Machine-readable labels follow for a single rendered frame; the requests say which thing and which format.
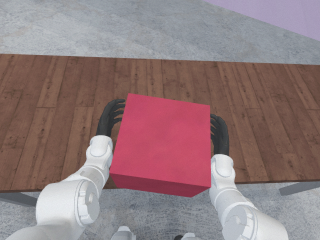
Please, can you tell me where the left robot shin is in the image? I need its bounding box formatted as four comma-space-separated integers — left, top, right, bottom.
118, 226, 131, 232

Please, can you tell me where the right robot upper arm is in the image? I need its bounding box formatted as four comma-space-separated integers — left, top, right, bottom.
222, 204, 289, 240

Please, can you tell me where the left robot upper arm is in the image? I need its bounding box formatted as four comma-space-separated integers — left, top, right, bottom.
5, 179, 100, 240

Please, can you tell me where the left robot forearm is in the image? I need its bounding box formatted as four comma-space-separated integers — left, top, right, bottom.
35, 135, 113, 222

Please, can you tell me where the right robot forearm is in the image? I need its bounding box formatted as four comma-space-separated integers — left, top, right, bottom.
209, 154, 259, 228

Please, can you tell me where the right robot hand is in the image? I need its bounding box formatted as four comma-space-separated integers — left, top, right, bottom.
210, 113, 230, 156

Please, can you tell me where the robot left thigh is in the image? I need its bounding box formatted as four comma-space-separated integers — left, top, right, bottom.
111, 230, 136, 240

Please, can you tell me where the left robot hand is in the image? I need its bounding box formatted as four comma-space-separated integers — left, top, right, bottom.
95, 99, 126, 137

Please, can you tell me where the carton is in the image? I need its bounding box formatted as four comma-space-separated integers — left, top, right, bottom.
109, 93, 211, 198

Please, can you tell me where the table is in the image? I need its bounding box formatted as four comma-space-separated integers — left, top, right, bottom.
0, 53, 320, 207

